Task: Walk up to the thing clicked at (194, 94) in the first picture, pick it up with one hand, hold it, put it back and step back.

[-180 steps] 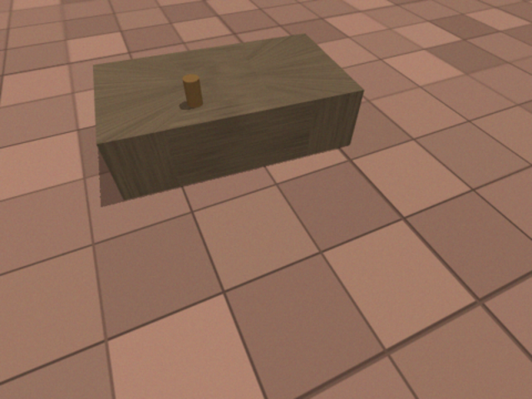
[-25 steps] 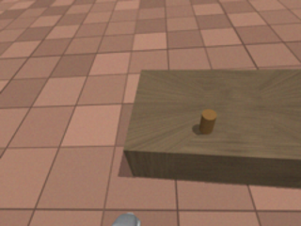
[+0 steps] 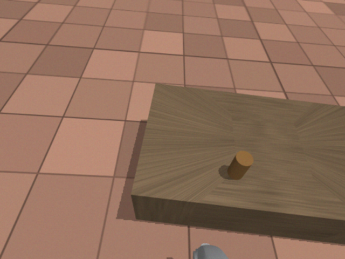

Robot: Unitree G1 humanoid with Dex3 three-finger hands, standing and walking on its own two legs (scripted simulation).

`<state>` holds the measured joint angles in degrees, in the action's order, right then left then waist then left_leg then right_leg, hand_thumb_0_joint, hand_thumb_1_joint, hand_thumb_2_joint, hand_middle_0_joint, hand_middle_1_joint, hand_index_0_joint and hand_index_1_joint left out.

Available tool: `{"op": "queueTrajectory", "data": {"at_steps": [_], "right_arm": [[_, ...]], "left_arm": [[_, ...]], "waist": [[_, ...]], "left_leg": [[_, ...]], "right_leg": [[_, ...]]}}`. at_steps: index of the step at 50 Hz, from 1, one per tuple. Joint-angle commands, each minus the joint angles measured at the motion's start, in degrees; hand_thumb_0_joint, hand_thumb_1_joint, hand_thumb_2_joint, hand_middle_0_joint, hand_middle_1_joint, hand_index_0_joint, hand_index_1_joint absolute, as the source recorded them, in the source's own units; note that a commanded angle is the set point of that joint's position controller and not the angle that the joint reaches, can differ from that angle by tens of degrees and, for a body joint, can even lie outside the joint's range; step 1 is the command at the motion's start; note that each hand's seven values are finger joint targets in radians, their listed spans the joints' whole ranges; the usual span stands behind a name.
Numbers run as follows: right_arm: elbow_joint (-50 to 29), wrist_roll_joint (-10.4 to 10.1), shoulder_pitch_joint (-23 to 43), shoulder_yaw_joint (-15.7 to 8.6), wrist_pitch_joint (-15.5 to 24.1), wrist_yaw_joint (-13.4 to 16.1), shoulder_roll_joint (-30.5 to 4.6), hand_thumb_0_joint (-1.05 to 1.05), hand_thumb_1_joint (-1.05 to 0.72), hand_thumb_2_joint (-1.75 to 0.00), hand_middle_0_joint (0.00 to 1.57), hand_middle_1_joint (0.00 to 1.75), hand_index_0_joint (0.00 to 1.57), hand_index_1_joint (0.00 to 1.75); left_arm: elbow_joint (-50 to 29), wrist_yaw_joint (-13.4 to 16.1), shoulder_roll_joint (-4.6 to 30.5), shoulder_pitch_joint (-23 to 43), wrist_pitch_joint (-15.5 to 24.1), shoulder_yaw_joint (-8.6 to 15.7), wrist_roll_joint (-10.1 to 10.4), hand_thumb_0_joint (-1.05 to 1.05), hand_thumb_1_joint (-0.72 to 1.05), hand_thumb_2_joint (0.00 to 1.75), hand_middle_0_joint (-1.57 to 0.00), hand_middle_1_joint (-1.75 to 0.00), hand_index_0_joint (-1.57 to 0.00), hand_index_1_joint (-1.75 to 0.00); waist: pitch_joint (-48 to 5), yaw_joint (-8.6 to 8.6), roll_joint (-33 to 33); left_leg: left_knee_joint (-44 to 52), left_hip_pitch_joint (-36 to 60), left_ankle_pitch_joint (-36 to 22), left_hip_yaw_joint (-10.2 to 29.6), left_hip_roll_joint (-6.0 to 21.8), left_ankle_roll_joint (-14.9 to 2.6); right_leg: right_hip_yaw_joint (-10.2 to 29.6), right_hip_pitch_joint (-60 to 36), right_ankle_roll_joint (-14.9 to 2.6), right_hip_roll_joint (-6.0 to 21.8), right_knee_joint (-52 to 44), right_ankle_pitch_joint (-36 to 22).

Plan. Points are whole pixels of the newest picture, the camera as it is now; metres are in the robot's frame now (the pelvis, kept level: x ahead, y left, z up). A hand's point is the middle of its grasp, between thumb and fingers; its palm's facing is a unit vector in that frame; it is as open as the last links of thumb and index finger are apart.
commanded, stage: walk up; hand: right
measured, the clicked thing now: (239, 165) +0.55 -0.29 -0.35
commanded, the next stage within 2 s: none
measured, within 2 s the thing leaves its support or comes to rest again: neither
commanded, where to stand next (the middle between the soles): +0.08 -0.03 m, yaw -3 degrees
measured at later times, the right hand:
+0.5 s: hand out of the picture +0.06 -0.28 -0.17, palm faces -0.01 +0.93 -0.37, open 7.4 cm
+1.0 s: hand out of the picture +0.10 -0.27 -0.15, palm faces -0.04 +0.94 -0.34, open 7.4 cm
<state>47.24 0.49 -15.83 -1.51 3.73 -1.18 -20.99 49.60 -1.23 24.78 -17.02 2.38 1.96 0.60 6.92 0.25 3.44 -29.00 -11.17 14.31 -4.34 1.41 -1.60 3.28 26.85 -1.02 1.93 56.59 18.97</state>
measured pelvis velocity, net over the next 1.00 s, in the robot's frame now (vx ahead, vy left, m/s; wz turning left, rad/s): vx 0.02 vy -0.01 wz -0.02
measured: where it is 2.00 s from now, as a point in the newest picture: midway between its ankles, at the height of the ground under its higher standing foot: outside the picture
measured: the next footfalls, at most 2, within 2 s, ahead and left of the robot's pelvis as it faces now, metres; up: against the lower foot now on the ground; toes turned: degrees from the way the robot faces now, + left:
right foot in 0.16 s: +0.13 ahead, -0.13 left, +0.00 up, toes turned -3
left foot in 0.44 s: +0.05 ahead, +0.13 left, +0.00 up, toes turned -2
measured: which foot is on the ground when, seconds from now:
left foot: down 0.00-0.20, up 0.22-0.42, down 0.44-1.00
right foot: up 0.00-0.14, down 0.16-1.00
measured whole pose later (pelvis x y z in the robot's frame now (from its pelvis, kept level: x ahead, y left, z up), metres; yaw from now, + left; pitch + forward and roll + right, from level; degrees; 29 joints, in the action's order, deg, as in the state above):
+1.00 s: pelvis +0.02 -0.01 +0.00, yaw -1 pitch -2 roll +1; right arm 63.4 0.6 -7.1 0.1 1.2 0.0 -20.9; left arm 66.5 -1.7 20.2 -7.4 -0.2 1.4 -0.6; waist 2.9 2.0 -0.5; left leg -23.7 -6.7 14.8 1.1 0.7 1.4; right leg -1.5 15.0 -0.3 1.2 23.0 5.8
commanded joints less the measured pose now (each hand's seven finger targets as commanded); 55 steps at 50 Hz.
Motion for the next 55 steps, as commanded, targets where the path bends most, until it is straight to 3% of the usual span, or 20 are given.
{"op": "queueTrajectory", "data": {"at_steps": [1, 5, 7, 8, 9, 10, 11, 14, 19, 21, 22, 23, 24, 25, 26, 27, 29, 35, 45, 55], "right_arm": [[-3.5, 0.0, 0.7, -4.2, 0.8, 1.8, -13.8, 0.0, -0.9, -0.9, 0.2, 0.3, 0.2, 0.3], [-3.1, -0.8, 2.6, -4.4, -1.0, 2.0, -14.5, 0.0, -0.9, -0.9, 0.2, 0.3, 0.2, 0.3], [-3.0, -1.6, 4.1, -3.8, -1.8, 1.9, -13.7, 0.0, -0.9, -0.9, 0.2, 0.3, 0.2, 0.3], [-2.8, -2.0, 3.5, -3.1, -2.0, 1.8, -11.4, 0.0, -0.9, -0.9, 0.2, 0.3, 0.2, 0.3], [-2.8, -2.4, 1.6, -2.1, -2.0, 1.8, -8.7, 0.0, -0.9, -0.9, 0.2, 0.3, 0.2, 0.3], [-1.6, -2.1, 0.2, -1.8, -3.1, 2.1, -8.7, 0.0, -0.9, -0.9, 0.2, 0.3, 0.2, 0.3], [-0.3, -1.6, 1.3, -2.6, -3.7, 2.7, -11.2, 0.0, -0.9, -0.9, 0.2, 0.3, 0.2, 0.3], [2.8, -1.7, 2.8, -2.8, -4.2, 2.1, -11.8, 0.0, -0.9, -0.9, 0.2, 0.3, 0.2, 0.3], [6.6, -0.7, 2.9, -2.0, -3.5, 2.2, -11.2, 0.0, -0.9, -0.9, 0.2, 0.3, 0.2, 0.3], [8.7, -0.2, 1.0, -2.0, -2.7, 2.3, -10.5, 0.0, -0.9, -0.9, 0.2, 0.3, 0.2, 0.3], [9.7, 0.3, 0.6, -2.1, -2.3, 2.4, -10.9, 0.0, -0.9, -0.9, 0.2, 0.3, 0.2, 0.3], [9.8, 0.9, 1.0, -2.4, -1.9, 2.6, -11.8, 0.0, -0.9, -0.9, 0.2, 0.3, 0.2, 0.3], [8.9, 1.6, 4.7, -2.7, -1.4, 2.6, -14.5, 0.0, -0.9, -0.9, 0.2, 0.3, 0.2, 0.3], [8.3, 1.1, 10.4, -2.9, -1.4, 2.2, -16.5, 0.0, -0.9, -0.9, 0.2, 0.3, 0.2, 0.3], [8.1, 0.9, 13.7, -2.3, -1.4, 2.0, -15.7, 0.0, -0.9, -0.9, 0.2, 0.3, 0.2, 0.3], [8.3, 1.0, 14.0, -1.6, -1.3, 1.8, -13.8, 0.0, -0.9, -0.9, 0.2, 0.3, 0.2, 0.3], [9.6, 1.0, 10.9, -1.0, -0.8, 1.7, -11.9, 0.0, -0.9, -0.9, 0.2, 0.3, 0.2, 0.3], [11.2, 0.8, 11.3, -1.3, -1.2, 1.5, -13.2, 0.0, -0.9, -0.9, 0.2, 0.3, 0.2, 0.3], [13.4, -0.1, 8.8, -1.3, -1.2, 1.8, -12.6, 0.0, -0.9, -0.9, 0.2, 0.3, 0.2, 0.3], [14.0, -0.3, 11.1, -1.1, -1.3, 2.1, -12.1, 0.0, -0.9, -0.9, 0.2, 0.3, 0.2, 0.3]], "left_arm": [[-1.3, 1.4, 6.6, -2.5, 0.2, 2.3, 0.2, 0.0, 0.9, 0.9, -0.2, -0.3, -0.2, -0.3], [0.0, 2.0, 6.8, -0.8, 0.2, 2.2, -0.2, 0.0, 0.9, 0.9, -0.2, -0.3, -0.2, -0.3], [1.5, 2.0, 7.9, -1.3, 0.6, 2.8, -0.8, 0.0, 0.9, 0.9, -0.2, -0.3, -0.2, -0.3], [1.5, 2.2, 10.8, -1.1, 1.0, 3.5, -1.1, 0.0, 0.9, 0.9, -0.2, -0.3, -0.2, -0.3], [0.9, 2.3, 13.5, -0.8, 1.3, 4.2, -1.3, 0.0, 0.9, 0.9, -0.2, -0.3, -0.2, -0.3], [-0.3, 2.2, 13.2, 2.2, 1.3, 3.6, -0.9, 0.0, 0.9, 0.9, -0.2, -0.3, -0.2, -0.3], [-0.6, 2.4, 14.1, 5.4, 0.9, 3.6, -1.0, 0.0, 0.9, 0.9, -0.2, -0.3, -0.2, -0.3], [-0.2, 2.6, 10.9, 8.4, 0.2, 2.6, -1.5, 0.0, 0.9, 0.9, -0.2, -0.3, -0.2, -0.3], [0.3, 2.3, 9.9, 9.3, -0.9, 2.9, -2.1, 0.0, 0.9, 0.9, -0.2, -0.3, -0.2, -0.3], [0.4, 1.9, 10.0, 11.8, -1.7, 3.0, -1.7, 0.0, 0.9, 0.9, -0.2, -0.3, -0.2, -0.3], [0.6, 1.6, 9.2, 12.6, -2.1, 2.7, -1.3, 0.0, 0.9, 0.9, -0.2, -0.3, -0.2, -0.3], [0.6, 1.4, 7.7, 13.3, -2.4, 2.2, -0.9, 0.0, 0.9, 0.9, -0.2, -0.3, -0.2, -0.3], [1.0, 1.1, 5.3, 12.9, -2.6, 1.5, -0.3, 0.0, 0.9, 0.9, -0.2, -0.3, -0.2, -0.3], [2.9, 1.1, 7.3, 14.3, -2.9, 2.2, -0.5, 0.0, 0.9, 0.9, -0.2, -0.3, -0.2, -0.3], [4.8, 0.9, 8.2, 13.1, -2.8, 2.7, -0.9, 0.0, 0.9, 0.9, -0.2, -0.3, -0.2, -0.3], [5.4, 0.6, 8.0, 12.2, -2.5, 2.5, -1.1, 0.0, 0.9, 0.9, -0.2, -0.3, -0.2, -0.3], [6.0, 0.2, 7.6, 13.9, -1.9, 2.6, -0.9, 0.0, 0.9, 0.9, -0.2, -0.3, -0.2, -0.3], [9.5, 0.1, 7.6, 14.3, -1.9, 2.0, -1.0, 0.0, 0.9, 0.9, -0.2, -0.3, -0.2, -0.3], [12.1, 0.2, 7.5, 15.4, -1.1, 1.5, -1.1, 0.0, 0.9, 0.9, -0.2, -0.3, -0.2, -0.3], [13.4, 0.7, 6.5, 13.8, -0.9, 1.6, -0.6, 0.0, 0.9, 0.9, -0.2, -0.3, -0.2, -0.3]], "waist": [[-3.6, 0.07, -13.4], [-7.6, -0.03, -12.3], [-9.7, 1.57, -7.7], [-11.0, 2.04, -1.2], [-13.8, 1.91, 8.2], [-13.1, 0.67, 7.4], [-11.8, 0.96, 9.0], [-9.3, -0.16, 7.6], [-12.8, 1.1, 7.5], [-12.9, -0.13, 7.3], [-11.9, -0.48, 5.3], [-11.1, -0.81, 2.5], [-9.2, 0.63, -5.8], [-4.4, 1.6, -8.1], [-2.4, 2.94, -8.7], [-2.0, 3.65, -7.3], [-2.7, 2.29, -6.7], [-3.6, 1.77, -8.4], [-7.4, -0.13, -1.6], [-10.3, 0.69, -1.8]], "left_leg": [[4.8, -1.2, -44.0, 3.4, 12.2, -9.62], [-2.0, -0.4, -36.3, 4.3, 12.2, -9.06], [-8.4, -3.0, -25.2, 3.6, 9.6, -6.31], [-13.1, -5.7, -16.1, 2.4, 7.1, -3.66], [-21.3, -9.4, 0.6, 0.8, 2.6, -1.04], [-24.0, -9.6, 19.7, 4.0, -0.9, -0.28], [-24.7, -8.7, 23.7, 5.0, 0.8, -0.11], [-23.3, -8.2, 19.5, 6.3, 0.4, 0.24], [-10.7, -7.3, 13.9, 4.3, -1.0, 1.98], [-0.1, -2.2, 7.1, 2.7, -1.7, 1.92], [3.2, 2.0, 1.5, 3.1, -1.4, 1.72], [6.5, 3.8, 0.2, 7.7, 1.6, 0.76], [11.5, 0.3, 6.7, 18.9, 8.8, -1.93], [13.4, -10.5, 17.7, 21.1, 11.5, -4.38], [13.5, -16.3, 21.9, 19.4, 11.6, -4.93], [12.6, -16.3, 20.5, 15.5, 9.3, -3.57], [11.3, -12.1, 12.7, 11.7, 5.2, -0.97], [13.4, -9.3, 16.5, 12.1, 5.6, -0.9], [10.6, 0.4, 2.4, 10.0, 4.6, -0.58], [11.0, 2.8, -9.5, 9.4, 5.5, 0.05]], "right_leg": [[-3.2, -4.0, 0.73, 1.1, -9.2, -5.3], [-5.7, -9.9, -0.03, -0.4, -17.9, -8.7], [-5.5, -17.2, -1.26, -1.2, -26.3, -15.5], [-1.3, -20.9, -2.6, 2.2, -27.9, -27.1], [12.9, -23.4, -6.39, 13.0, -30.8, -36.0], [20.5, -20.0, -12.57, 18.8, -32.9, -34.9], [22.4, -16.7, -15.1, 19.8, -32.6, -29.6], [13.2, -12.3, -9.86, 12.6, -34.3, -18.3], [10.0, -17.4, -8.5, 10.2, -33.2, -10.9], [8.4, -15.0, -7.73, 9.7, -31.2, -6.5], [7.7, -9.9, -5.96, 9.7, -31.1, -3.7], [6.8, -6.8, -3.98, 9.0, -30.1, -0.9], [3.8, -4.6, -1.08, 5.1, -27.6, 2.5], [-0.3, -9.7, -0.26, 1.5, -26.1, 5.0], [-0.4, -16.3, -0.28, 1.4, -23.5, 3.6], [0.7, -17.4, -0.64, 2.4, -26.9, 1.9], [3.3, -16.3, -1.62, 3.9, -32.3, -1.2], [2.6, -16.4, -0.81, 3.6, -35.7, 2.1], [5.0, -14.3, -0.89, 5.9, -40.3, -0.4], [2.0, -20.3, -0.27, 6.4, -37.6, -18.2]]}}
